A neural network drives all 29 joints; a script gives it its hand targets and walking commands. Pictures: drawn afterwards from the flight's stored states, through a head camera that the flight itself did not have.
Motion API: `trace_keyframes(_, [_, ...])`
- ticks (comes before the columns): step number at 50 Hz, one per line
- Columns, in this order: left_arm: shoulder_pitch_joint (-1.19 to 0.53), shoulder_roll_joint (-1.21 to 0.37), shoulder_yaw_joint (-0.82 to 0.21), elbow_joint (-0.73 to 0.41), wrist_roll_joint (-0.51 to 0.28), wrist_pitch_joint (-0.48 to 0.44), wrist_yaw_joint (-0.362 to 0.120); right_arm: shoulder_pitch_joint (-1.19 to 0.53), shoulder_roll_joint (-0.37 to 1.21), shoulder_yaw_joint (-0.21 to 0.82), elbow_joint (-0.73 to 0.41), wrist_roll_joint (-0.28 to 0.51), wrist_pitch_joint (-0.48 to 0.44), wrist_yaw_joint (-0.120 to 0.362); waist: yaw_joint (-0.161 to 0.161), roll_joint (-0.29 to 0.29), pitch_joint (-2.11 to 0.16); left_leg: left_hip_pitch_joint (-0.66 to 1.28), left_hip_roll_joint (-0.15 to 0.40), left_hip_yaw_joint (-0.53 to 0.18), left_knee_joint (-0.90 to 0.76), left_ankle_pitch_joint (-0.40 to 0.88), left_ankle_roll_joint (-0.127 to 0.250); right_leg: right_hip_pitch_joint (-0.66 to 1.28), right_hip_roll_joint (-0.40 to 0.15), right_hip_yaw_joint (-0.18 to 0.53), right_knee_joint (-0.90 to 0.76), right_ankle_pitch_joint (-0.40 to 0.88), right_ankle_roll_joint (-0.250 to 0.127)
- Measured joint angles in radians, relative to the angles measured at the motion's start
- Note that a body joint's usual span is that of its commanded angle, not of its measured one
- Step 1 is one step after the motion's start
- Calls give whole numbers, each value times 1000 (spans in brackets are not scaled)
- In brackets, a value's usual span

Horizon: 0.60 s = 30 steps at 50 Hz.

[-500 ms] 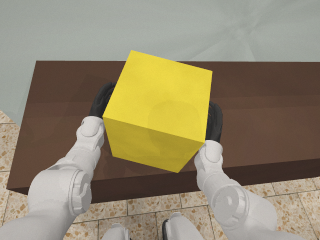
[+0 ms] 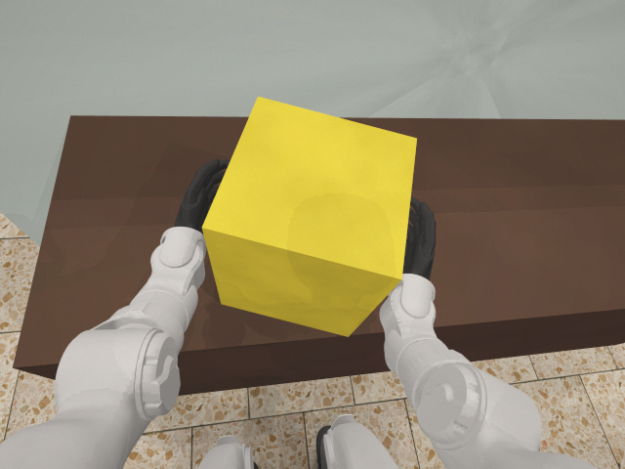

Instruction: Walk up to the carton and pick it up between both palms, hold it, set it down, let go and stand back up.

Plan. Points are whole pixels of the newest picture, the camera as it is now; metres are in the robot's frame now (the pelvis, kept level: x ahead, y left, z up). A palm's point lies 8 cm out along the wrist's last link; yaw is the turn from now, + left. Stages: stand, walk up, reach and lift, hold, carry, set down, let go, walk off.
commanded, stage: reach and lift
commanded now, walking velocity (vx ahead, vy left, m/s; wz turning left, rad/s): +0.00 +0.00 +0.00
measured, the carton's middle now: (308, 230) +0.44 -0.04 -0.03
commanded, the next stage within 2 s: none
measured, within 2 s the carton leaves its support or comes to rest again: leaves its support in 1.40 s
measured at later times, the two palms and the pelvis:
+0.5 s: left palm (195, 218) +0.45 +0.12 +0.00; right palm (414, 263) +0.37 -0.17 +0.00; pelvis +0.00 +0.00 +0.00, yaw +0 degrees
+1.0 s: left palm (192, 222) +0.44 +0.12 +0.00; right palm (414, 265) +0.37 -0.17 +0.00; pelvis -0.01 +0.00 +0.01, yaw -1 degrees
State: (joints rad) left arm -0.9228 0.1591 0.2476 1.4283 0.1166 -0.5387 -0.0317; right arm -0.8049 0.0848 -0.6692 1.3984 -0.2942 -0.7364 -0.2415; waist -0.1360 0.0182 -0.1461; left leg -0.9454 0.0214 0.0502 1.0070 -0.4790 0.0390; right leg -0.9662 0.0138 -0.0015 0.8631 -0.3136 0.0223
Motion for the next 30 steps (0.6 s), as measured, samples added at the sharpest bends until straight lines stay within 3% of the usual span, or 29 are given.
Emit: trace_keyframes(30, [-3, -1, -6, 3, 0, -14, 6, 1, 0, 0, -1, 0, -10, -1, 3, 0, 0, -4, 1, -3, -18, 14, 0, 0, 3, 0, -27, 17, 0])
